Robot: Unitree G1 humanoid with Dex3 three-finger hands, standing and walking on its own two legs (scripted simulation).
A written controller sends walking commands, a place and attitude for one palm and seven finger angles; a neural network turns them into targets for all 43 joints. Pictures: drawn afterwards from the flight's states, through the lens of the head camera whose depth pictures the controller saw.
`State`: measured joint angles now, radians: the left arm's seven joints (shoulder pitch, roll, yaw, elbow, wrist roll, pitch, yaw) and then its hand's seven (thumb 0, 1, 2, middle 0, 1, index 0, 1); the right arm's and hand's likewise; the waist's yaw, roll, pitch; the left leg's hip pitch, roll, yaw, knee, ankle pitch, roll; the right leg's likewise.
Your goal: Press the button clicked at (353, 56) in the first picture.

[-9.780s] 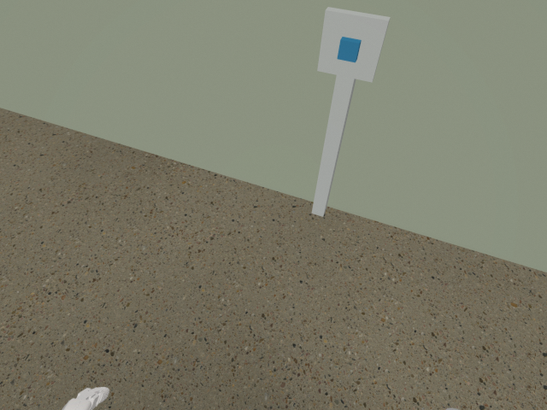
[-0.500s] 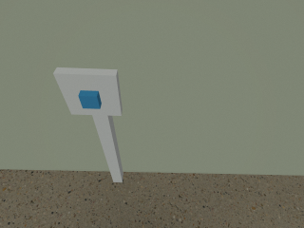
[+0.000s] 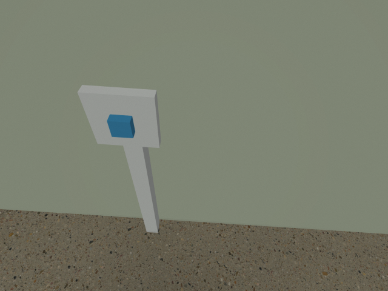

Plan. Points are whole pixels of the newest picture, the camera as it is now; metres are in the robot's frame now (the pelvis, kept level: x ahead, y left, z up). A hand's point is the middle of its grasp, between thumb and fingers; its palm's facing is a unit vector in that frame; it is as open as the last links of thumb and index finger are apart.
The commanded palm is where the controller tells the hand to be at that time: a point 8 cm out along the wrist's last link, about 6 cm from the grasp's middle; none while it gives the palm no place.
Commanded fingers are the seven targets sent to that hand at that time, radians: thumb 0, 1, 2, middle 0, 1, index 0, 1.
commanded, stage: come to a stop and stand still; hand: left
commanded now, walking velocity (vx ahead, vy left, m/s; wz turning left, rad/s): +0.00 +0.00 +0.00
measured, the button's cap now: (122, 125) +0.48 +0.23 +0.05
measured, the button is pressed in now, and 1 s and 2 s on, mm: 0 0 0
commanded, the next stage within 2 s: look again from close up in 1.02 s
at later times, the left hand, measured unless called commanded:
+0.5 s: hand out of the picture +0.02 +0.19 -0.17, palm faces +0.01 -0.98 -0.22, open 7.4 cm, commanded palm none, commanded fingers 0.00 0.90 0.90 -0.20 -0.30 -0.20 -0.30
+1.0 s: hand out of the picture +0.02 +0.16 -0.17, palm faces +0.02 -0.99 -0.17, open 7.4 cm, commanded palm none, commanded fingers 0.00 0.90 0.90 -0.20 -0.30 -0.20 -0.30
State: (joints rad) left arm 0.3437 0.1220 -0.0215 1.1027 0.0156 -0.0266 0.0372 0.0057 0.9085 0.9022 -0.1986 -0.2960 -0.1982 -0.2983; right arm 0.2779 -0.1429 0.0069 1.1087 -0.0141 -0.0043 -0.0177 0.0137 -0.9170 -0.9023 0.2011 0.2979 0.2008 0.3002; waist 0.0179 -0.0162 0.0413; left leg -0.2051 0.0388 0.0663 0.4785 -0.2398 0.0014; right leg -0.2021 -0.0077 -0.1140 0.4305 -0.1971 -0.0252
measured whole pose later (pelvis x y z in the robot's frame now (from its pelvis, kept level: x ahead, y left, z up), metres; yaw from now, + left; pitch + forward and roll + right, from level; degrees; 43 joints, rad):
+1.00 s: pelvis +0.04 +0.00 +0.00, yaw +0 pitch -1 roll +1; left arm 0.29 0.13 -0.02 1.13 0.01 -0.02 0.03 0.01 0.91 0.90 -0.20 -0.30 -0.20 -0.30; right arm 0.27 -0.14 0.01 1.14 -0.02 -0.02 -0.03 0.01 -0.92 -0.90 0.20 0.30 0.20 0.30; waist 0.01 0.00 0.05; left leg -0.13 0.02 0.08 0.42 -0.27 0.00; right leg -0.17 -0.02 -0.10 0.46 -0.27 -0.02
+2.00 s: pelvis +0.01 +0.00 -0.02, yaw +1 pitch +5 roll +1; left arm 0.40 0.15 -0.01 0.15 -0.17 -0.26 0.05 0.05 0.95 0.90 -0.32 -0.43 -0.32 -0.43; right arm 0.26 -0.28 -0.04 0.76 0.02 -0.30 -0.07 0.03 -0.92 -0.90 0.20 0.30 0.20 0.30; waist -0.03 0.03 -0.06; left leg -0.43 0.01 0.05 0.71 -0.36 0.00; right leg -0.45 -0.05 -0.11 0.73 -0.36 -0.03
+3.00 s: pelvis +0.02 +0.02 -0.05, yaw +1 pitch +10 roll -2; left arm 0.46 0.22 0.13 -0.15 -0.23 -0.33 -0.17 0.02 0.90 0.90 -1.30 -1.49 -1.30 -1.50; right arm 0.23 -0.23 0.01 0.51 0.03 -0.20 -0.05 0.02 -0.90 -0.90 0.20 0.30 0.20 0.30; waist 0.00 0.02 -0.10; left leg -0.65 0.03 0.03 0.97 -0.49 0.03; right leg -0.64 -0.05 -0.12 0.92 -0.45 0.00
